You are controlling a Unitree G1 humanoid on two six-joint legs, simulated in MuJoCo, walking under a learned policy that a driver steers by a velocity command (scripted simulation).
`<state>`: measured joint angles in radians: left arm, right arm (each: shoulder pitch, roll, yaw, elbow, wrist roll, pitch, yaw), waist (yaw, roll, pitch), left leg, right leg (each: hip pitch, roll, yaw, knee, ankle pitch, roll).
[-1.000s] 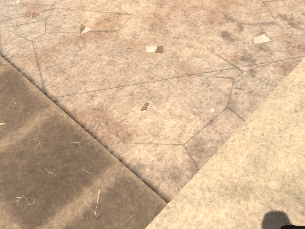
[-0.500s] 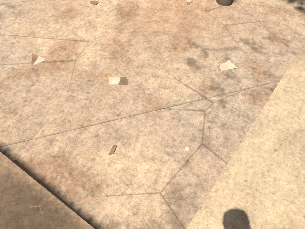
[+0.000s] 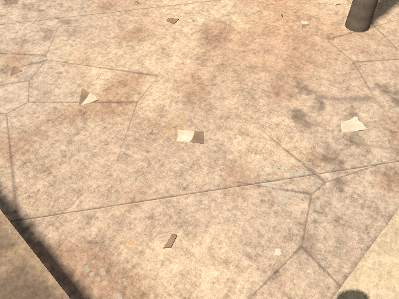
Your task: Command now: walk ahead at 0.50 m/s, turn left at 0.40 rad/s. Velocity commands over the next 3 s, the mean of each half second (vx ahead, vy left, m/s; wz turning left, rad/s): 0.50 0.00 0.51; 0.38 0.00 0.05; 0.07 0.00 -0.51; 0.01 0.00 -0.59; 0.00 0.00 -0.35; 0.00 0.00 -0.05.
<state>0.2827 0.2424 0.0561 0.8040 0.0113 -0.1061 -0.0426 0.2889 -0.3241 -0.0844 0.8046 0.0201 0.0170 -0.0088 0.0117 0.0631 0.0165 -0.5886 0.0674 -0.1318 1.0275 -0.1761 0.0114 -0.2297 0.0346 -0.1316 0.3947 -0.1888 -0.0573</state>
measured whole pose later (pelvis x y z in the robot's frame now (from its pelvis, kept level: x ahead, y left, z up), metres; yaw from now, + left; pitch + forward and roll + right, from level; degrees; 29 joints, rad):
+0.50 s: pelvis +0.23 +0.15 -0.12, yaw +17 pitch +2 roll +2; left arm 0.38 0.28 0.10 0.91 -0.03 -0.08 0.00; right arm 0.09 -0.26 -0.10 0.82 0.02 0.01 0.05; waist 0.10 -0.08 0.05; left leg -0.51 0.01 -0.01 0.76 -0.32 -0.03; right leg -0.21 -0.31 -0.05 1.41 -0.72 0.14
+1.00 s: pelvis +0.52 +0.20 -0.23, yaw +16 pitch +2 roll +1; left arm 0.34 0.15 0.04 0.98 0.03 -0.05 0.00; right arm 0.06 -0.18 -0.07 0.78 0.02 -0.07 -0.06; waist 0.05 0.06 0.03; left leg -0.68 0.02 -0.07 1.38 -0.40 -0.04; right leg -0.35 0.11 0.04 0.56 -0.24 -0.10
